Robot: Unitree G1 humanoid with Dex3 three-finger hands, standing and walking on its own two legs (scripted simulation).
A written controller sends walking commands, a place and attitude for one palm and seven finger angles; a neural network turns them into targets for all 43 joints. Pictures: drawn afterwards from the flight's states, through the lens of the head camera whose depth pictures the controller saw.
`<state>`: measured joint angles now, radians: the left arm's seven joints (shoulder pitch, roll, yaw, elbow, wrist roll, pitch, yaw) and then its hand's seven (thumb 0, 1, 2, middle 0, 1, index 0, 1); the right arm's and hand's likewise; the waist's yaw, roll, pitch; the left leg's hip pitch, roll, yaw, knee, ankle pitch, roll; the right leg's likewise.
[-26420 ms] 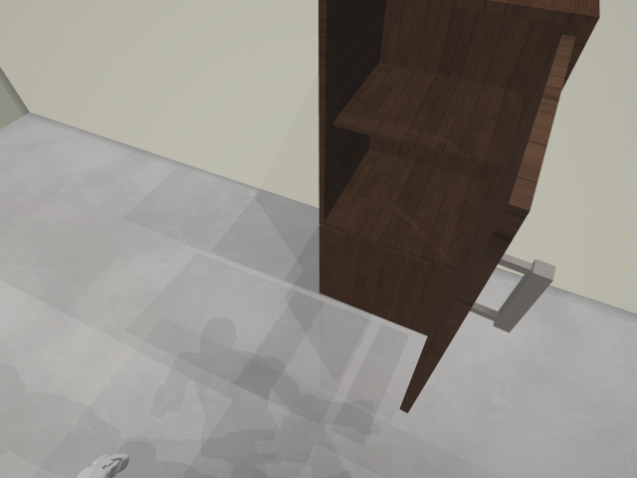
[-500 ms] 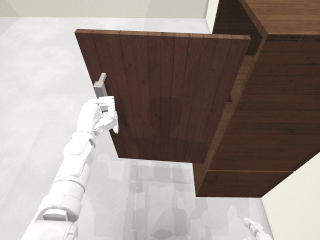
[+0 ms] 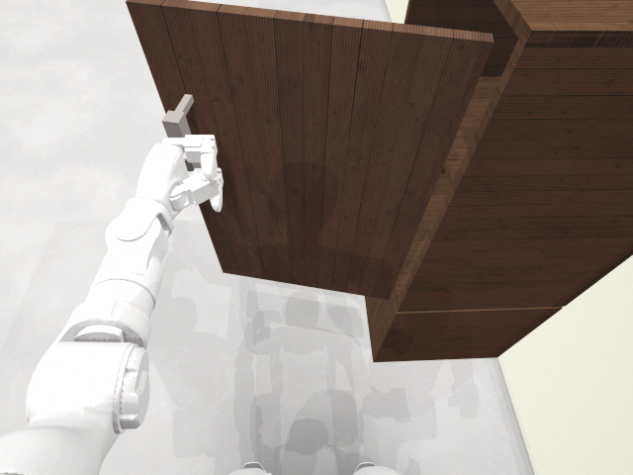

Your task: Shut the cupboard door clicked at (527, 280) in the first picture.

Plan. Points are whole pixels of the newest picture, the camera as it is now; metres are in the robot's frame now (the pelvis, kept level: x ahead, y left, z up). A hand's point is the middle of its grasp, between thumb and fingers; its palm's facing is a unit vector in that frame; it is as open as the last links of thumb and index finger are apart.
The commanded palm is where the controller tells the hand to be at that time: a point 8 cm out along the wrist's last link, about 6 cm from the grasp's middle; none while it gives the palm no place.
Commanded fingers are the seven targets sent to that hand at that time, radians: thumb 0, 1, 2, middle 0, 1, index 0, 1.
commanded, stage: push the door shut along its arc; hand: left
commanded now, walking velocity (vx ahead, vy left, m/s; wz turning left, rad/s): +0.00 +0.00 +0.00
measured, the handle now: (191, 144) +0.54 +0.15 +0.10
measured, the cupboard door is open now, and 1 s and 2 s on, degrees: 78 64 51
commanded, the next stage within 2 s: pull the fist back off the door in 1.22 s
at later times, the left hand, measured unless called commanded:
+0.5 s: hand (254, 146) +0.52 +0.06 +0.11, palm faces -0.36 -0.93 -0.01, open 3.1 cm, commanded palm +0.52 +0.12 +0.10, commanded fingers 0.00 0.90 0.90 -1.30 -1.50 -1.30 -1.50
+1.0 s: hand (270, 129) +0.55 +0.04 +0.11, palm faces -0.44 -0.90 -0.01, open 3.3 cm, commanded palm +0.58 +0.07 +0.10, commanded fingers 0.00 0.90 0.90 -1.30 -1.50 -1.30 -1.50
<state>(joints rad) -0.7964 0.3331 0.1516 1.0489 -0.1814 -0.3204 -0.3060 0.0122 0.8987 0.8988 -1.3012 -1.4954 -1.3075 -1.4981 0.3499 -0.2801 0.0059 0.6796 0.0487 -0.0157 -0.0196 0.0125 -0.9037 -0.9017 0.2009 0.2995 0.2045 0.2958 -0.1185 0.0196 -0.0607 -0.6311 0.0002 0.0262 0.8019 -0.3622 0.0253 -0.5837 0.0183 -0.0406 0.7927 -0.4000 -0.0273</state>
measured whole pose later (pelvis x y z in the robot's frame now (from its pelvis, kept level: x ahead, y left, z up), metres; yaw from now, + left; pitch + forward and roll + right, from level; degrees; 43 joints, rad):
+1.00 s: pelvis +0.00 +0.00 -0.03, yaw +0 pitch +22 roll -2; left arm -1.31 0.46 0.16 1.35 -0.10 -0.22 -0.41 0.02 0.96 0.96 -1.30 -1.50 -1.30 -1.50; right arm 0.39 -0.29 0.01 0.72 -0.01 -0.03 -0.03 0.01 -0.90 -0.90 0.20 0.30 0.21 0.30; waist -0.24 0.04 -0.08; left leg -0.94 0.02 0.01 0.98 -0.42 0.02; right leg -0.88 0.03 -0.06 0.94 -0.45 -0.03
